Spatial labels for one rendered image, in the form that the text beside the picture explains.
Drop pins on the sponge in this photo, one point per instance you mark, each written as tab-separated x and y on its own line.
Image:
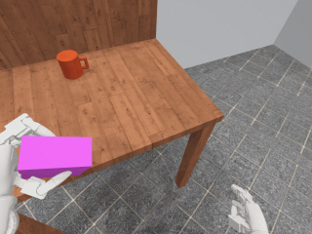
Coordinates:
49	156

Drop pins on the left robot hand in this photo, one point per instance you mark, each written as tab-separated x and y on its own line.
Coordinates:
10	140

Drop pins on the robot left forearm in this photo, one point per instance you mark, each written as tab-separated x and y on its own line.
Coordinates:
9	218

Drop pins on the right robot hand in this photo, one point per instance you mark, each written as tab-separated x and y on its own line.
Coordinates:
250	218

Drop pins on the table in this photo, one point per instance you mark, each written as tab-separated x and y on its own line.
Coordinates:
133	97

